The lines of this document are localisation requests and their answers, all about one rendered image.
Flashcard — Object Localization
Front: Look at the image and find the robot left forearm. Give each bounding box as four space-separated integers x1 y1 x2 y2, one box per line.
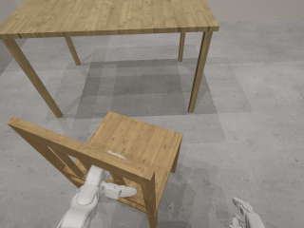
56 184 100 228

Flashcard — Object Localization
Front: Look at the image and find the chair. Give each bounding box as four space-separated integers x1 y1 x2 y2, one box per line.
7 111 183 228

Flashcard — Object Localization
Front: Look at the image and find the table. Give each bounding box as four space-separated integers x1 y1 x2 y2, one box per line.
0 0 219 118

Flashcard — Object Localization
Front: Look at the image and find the left robot hand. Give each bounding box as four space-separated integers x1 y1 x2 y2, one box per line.
84 150 137 200

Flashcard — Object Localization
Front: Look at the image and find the right robot hand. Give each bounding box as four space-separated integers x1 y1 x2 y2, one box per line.
229 197 265 228

